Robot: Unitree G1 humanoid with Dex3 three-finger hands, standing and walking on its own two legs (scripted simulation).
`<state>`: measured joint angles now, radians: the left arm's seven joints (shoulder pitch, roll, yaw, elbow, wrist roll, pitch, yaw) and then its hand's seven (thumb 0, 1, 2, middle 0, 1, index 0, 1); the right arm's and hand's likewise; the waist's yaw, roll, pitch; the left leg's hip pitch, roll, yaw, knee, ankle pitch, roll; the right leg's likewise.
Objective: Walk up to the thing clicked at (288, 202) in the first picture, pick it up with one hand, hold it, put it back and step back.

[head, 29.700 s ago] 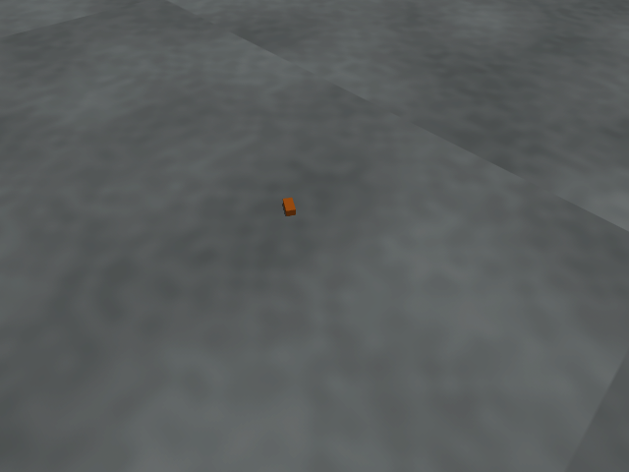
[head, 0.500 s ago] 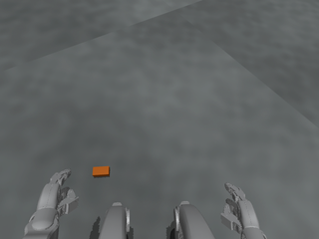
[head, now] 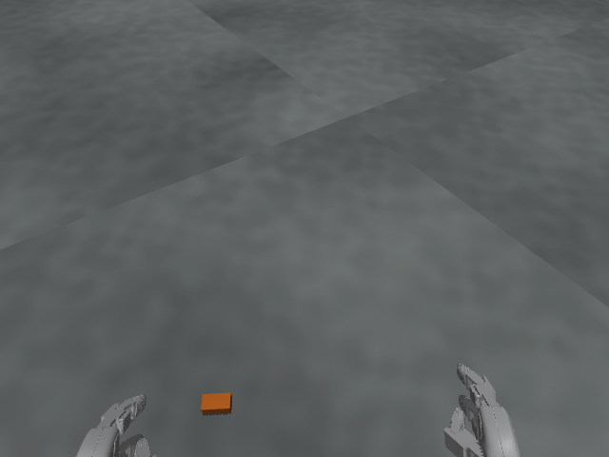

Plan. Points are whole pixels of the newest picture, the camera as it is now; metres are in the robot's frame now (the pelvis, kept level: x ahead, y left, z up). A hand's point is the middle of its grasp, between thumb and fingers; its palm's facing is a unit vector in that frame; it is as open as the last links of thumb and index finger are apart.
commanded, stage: home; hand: left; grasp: from above
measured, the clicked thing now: (216, 403) +0.43 +0.23 -0.70
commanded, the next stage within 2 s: stand in 1.84 s
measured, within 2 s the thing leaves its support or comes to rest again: neither
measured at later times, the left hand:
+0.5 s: hand out of the picture +0.16 +0.17 -0.05, palm faces +0.05 -0.98 -0.21, open 7.4 cm
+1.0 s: hand out of the picture +0.16 +0.18 -0.05, palm faces +0.04 -0.98 -0.21, open 7.4 cm
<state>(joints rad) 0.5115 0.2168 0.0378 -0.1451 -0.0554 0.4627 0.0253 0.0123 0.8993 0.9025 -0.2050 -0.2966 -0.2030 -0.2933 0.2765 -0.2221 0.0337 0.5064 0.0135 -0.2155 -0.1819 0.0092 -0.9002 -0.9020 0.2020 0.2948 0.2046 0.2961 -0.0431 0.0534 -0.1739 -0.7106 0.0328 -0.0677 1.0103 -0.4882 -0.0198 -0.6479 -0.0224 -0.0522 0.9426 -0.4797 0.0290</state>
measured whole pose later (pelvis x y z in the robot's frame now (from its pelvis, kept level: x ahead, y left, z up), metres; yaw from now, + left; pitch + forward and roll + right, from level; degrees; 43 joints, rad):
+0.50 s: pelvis -0.01 -0.01 +0.00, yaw +0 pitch +10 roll -2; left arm 0.49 0.21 0.04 -0.13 -0.05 0.45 0.02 0.01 0.90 0.90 -0.20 -0.30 -0.20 -0.29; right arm 0.29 -0.22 0.03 0.55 0.01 -0.24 -0.18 0.01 -0.90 -0.90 0.20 0.29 0.21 0.30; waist -0.04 0.05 -0.15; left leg -0.70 0.04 -0.07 1.01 -0.48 -0.03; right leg -0.65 -0.02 -0.05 0.96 -0.48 0.02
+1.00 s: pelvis +0.00 +0.00 +0.00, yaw +0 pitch +10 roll -2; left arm 0.49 0.22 0.03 -0.13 -0.05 0.46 0.02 0.01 0.90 0.90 -0.20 -0.30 -0.20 -0.29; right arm 0.28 -0.22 0.03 0.54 0.01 -0.24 -0.18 0.01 -0.90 -0.90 0.20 0.30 0.21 0.30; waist -0.04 0.05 -0.15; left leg -0.70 0.04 -0.06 1.01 -0.49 -0.02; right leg -0.64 -0.02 -0.05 0.95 -0.48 0.03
